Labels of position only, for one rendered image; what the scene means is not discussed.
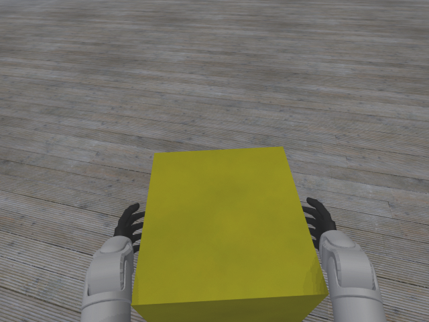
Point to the robot right forearm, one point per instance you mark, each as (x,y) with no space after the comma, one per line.
(352,280)

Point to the right robot hand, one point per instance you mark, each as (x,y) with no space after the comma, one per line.
(322,221)

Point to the robot left forearm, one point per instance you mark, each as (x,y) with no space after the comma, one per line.
(107,293)

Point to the carton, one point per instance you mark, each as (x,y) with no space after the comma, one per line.
(225,239)

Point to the left robot hand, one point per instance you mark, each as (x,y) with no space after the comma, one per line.
(125,227)

